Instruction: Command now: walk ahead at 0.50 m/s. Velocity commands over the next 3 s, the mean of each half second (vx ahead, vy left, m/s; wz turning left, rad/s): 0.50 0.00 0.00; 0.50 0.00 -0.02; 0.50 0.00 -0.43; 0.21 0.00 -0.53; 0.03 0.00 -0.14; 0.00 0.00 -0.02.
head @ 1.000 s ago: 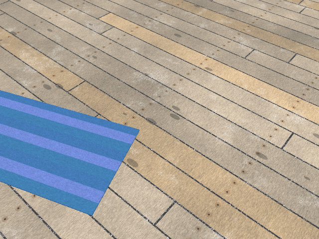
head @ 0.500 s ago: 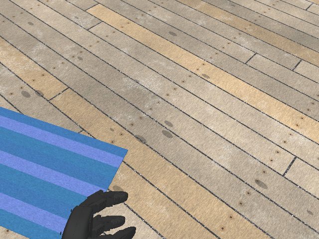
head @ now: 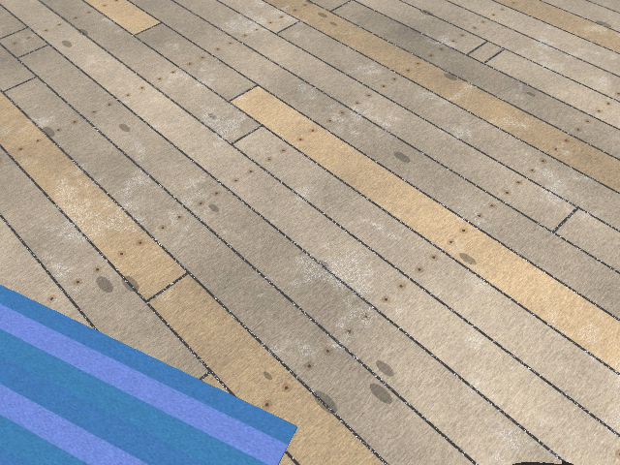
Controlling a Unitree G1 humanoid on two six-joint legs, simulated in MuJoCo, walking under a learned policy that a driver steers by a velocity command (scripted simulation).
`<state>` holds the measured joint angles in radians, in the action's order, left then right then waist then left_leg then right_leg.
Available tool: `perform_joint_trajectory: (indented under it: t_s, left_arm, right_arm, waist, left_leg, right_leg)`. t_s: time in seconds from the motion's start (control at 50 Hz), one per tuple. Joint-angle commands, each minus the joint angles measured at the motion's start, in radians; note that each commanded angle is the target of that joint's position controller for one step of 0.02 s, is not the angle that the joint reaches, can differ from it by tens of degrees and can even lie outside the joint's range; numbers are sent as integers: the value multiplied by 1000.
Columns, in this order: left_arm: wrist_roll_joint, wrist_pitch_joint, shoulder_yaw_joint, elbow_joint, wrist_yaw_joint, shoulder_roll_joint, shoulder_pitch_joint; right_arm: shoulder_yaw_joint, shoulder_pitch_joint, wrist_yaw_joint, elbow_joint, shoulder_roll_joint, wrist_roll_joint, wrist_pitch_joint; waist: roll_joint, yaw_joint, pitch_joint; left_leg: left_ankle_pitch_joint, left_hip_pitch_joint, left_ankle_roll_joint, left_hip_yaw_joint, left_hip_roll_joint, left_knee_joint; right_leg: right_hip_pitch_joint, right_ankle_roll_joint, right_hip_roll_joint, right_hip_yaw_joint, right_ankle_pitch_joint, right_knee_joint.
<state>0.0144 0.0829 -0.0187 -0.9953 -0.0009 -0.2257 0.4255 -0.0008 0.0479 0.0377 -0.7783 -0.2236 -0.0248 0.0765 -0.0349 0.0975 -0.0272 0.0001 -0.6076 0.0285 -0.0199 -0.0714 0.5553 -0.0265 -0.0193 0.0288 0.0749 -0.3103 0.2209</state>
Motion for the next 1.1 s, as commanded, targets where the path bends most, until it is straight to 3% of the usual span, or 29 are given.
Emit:
perform_joint_trajectory:
  t_s: [0.02, 0.04, 0.06, 0.08, 0.1, 0.12, 0.14, 0.16, 0.18, 0.2, 0.24, 0.3, 0.38, 0.48, 0.54, 0.56, 0.58, 0.6, 0.62, 0.64, 0.66, 0.68, 0.72, 0.76, 0.8, 0.92, 1.02, 1.08, 1.1]
  left_arm:
    - [2, -11, -44, 31, 6, -181, 7]
    - [1, -16, -45, 39, 6, -184, -14]
    - [-9, -13, -35, 57, 7, -164, -27]
    - [-22, 6, -6, 103, 0, -73, 25]
    - [-13, 33, 10, 88, -6, -32, 51]
    - [17, 53, -22, 110, -13, -150, -33]
    - [32, 61, -27, 136, -14, -165, -115]
    - [21, 58, -27, 142, -9, -154, -153]
    - [6, 46, -33, 145, -3, -145, -160]
    - [4, 33, -31, 148, -4, -124, -138]
    - [2, 11, -27, 155, -3, -93, -134]
    - [-10, 3, -27, 198, -3, -89, -237]
    - [-6, 13, -15, 237, -20, -63, -395]
    - [3, 21, -18, 292, -42, -88, -517]
    - [0, 26, -36, 287, -49, -128, -453]
    - [-2, 25, -54, 256, -45, -157, -344]
    - [-5, 23, -79, 206, -34, -210, -172]
    - [-29, 20, -102, 184, -24, -306, -22]
    - [-10, 13, -97, 169, -26, -283, 13]
    - [-1, 11, -78, 178, -24, -221, -33]
    - [-2, 9, -69, 196, -18, -187, -107]
    - [-11, 10, -58, 201, -23, -154, -183]
    - [-27, 25, -50, 203, -31, -118, -236]
    - [-24, 33, -56, 187, -31, -129, -232]
    - [-21, 36, -63, 171, -22, -156, -205]
    - [-3, 19, -68, 126, 1, -184, -102]
    - [10, -6, -74, 89, 7, -196, -23]
    - [12, -18, -85, 91, 14, -218, -49]
    - [12, -20, -83, 96, 15, -211, -69]
  right_arm:
    - [-36, -65, 12, 84, -107, 2, 35]
    - [-57, 59, 8, 46, -144, 7, 38]
    - [-85, 238, -4, -1, -206, 10, 39]
    - [-113, 401, -15, -23, -318, 40, 33]
    - [-104, 421, -17, -36, -276, 28, 23]
    - [-82, 365, -21, -23, -198, 23, 20]
    - [-71, 293, -25, -7, -159, 21, 18]
    - [-61, 234, -20, -3, -131, 22, 21]
    - [-52, 202, -17, 1, -104, 27, 26]
    - [-52, 191, -14, -3, -105, 34, 29]
    - [-57, 198, -12, -18, -115, 25, 38]
    - [-67, 240, -22, -36, -151, 26, 38]
    - [-74, 296, -37, -53, -180, 20, 29]
    - [-85, 374, -44, -99, -190, 4, 6]
    - [-95, 352, -51, -103, -209, 7, -11]
    - [-94, 337, -53, -101, -207, 12, -19]
    - [-85, 333, -56, -89, -186, 20, -23]
    - [-58, 422, -51, -59, -101, 31, -11]
    - [-38, 471, -43, -78, -46, 23, 12]
    - [-66, 391, -37, -63, -149, -3, 32]
    - [-69, 295, -36, -32, -170, -19, 42]
    - [-72, 223, -44, -20, -165, -3, 40]
    - [-79, 272, -52, -26, -144, 13, 17]
    - [-76, 294, -56, -35, -108, 11, -6]
    - [-76, 226, -58, -10, -106, 19, -13]
    - [-65, 16, -43, 44, -76, 21, 1]
    - [-62, -121, -17, 96, -85, 9, 22]
    - [-76, -58, -9, 87, -129, 8, 40]
    - [-91, 37, -14, 59, -154, 11, 44]
  waist:
    - [150, -66, 63]
    - [144, -131, -11]
    - [123, -203, -138]
    - [-72, -223, -322]
    - [-229, -211, -422]
    - [-151, -216, -295]
    - [-102, -193, -183]
    - [-31, -161, -103]
    - [-15, -127, -51]
    - [-50, -99, -32]
    - [-40, -74, 6]
    - [-10, -83, 56]
    - [-12, -133, 76]
    - [-22, -158, 99]
    - [-52, -104, 44]
    - [-55, -44, -21]
    - [-39, 25, -131]
    - [138, 20, -299]
    - [318, 8, -418]
    - [228, 23, -313]
    - [169, 7, -181]
    - [61, -28, -73]
    - [111, -98, -33]
    - [105, -124, -21]
    - [87, -118, 17]
    - [76, -49, 55]
    - [90, -12, 90]
    - [127, -69, 55]
    - [123, -124, 4]
  left_leg:
    - [93, 58, 46, -23, 41, -104]
    - [85, 232, 73, -50, 74, -135]
    - [52, 525, 115, 2, 24, -80]
    - [70, 962, 255, 378, -245, -54]
    - [185, 1087, 353, 733, -364, -213]
    - [219, 983, 295, 632, -317, -237]
    - [161, 839, 251, 465, -275, -248]
    - [84, 695, 231, 360, -232, -292]
    - [57, 597, 213, 288, -190, -335]
    - [34, 526, 220, 261, -180, -369]
    - [-11, 460, 228, 203, -162, -410]
    - [-95, 435, 219, 132, -145, -432]
    - [-73, 426, 176, 51, -101, -450]
    - [-78, 646, 156, 80, -181, -384]
    - [-320, 714, 122, 70, -188, -266]
    - [-468, 701, 102, 41, -155, -135]
    - [-438, 586, 70, 4, -102, 75]
    - [-88, 217, 10, -34, 12, 464]
    - [549, -27, -25, 63, 141, 726]
    - [543, -145, -8, 151, 78, 825]
    - [463, -178, 4, 116, 25, 816]
    - [375, -137, 12, 87, -23, 744]
    - [304, -11, 10, 101, -73, 659]
    - [276, 21, -2, 92, -84, 599]
    - [201, -38, -21, 88, -93, 508]
    - [-72, -54, -34, 50, -54, 150]
    - [-26, -30, -34, 47, -3, -21]
    - [59, 116, -7, 43, 27, -87]
    - [64, 263, 14, 21, 47, -123]
  right_leg:
    - [-67, -149, -290, -144, 563, 61]
    - [-49, -128, -250, -106, 726, 203]
    - [92, -98, -208, -70, 706, 407]
    - [478, -32, -88, -16, 381, 800]
    - [713, -5, 27, -114, -220, 1043]
    - [810, -26, -38, -204, -204, 1140]
    - [825, -35, -89, -178, -116, 1136]
    - [797, -29, -125, -150, -42, 1076]
    - [756, -28, -156, -145, 16, 1020]
    - [704, -21, -167, -146, 42, 996]
    - [701, -3, -182, -137, 59, 942]
    - [767, 21, -185, -118, 189, 777]
    - [671, 15, -135, -65, 402, 469]
    - [720, -23, -116, -87, 360, 322]
    - [584, -63, -69, -53, 255, 284]
    - [431, -85, -32, -20, 252, 267]
    - [171, -118, -58, -46, 289, 303]
    - [-246, -246, -308, -404, 257, 326]
    - [-409, -345, -435, -799, 114, 149]
    - [-336, -296, -401, -745, 16, 108]
    - [-183, -256, -370, -591, 42, 92]
    - [2, -219, -317, -471, 125, 50]
    - [178, -219, -275, -368, 265, 1]
    - [244, -234, -258, -310, 252, -56]
    - [250, -242, -259, -263, 322, -86]
    - [171, -189, -212, -161, 343, -96]
    - [75, -187, -248, -219, 309, -13]
    - [57, -159, -269, -268, 370, 81]
    - [80, -138, -235, -249, 470, 175]
